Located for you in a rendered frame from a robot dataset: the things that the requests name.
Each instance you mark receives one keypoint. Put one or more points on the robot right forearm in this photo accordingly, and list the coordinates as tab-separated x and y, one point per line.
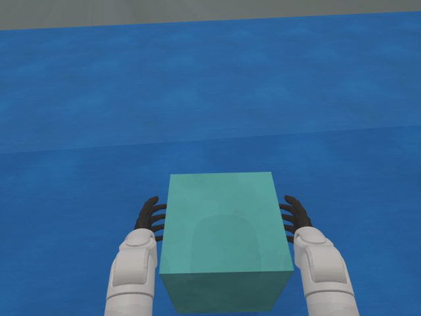
326	283

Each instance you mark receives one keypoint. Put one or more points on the robot left hand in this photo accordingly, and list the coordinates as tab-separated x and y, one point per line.
145	219

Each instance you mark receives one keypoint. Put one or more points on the robot right hand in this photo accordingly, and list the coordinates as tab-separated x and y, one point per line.
299	218

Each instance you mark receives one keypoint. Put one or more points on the carton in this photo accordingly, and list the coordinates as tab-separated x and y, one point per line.
224	247

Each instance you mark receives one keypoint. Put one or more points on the robot left forearm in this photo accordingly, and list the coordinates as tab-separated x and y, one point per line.
132	277

